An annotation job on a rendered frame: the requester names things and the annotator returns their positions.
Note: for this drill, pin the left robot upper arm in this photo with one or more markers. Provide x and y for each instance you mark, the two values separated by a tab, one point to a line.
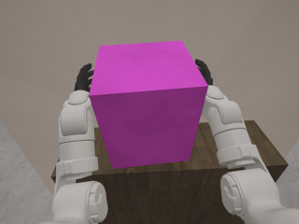
79	203

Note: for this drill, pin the robot left hand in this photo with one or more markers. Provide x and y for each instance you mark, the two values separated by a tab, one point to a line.
83	82

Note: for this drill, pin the robot right hand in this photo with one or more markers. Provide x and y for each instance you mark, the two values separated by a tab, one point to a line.
205	72

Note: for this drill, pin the pedestal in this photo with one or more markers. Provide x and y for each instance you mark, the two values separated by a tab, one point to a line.
180	192

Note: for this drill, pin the robot left forearm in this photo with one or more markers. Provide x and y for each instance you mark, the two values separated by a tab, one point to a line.
76	141

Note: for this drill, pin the carton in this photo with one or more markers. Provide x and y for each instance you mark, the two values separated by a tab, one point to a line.
148	99

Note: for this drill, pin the right robot upper arm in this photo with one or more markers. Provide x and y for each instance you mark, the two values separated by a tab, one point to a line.
253	196

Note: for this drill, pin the robot right forearm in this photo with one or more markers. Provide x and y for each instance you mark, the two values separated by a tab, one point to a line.
228	128

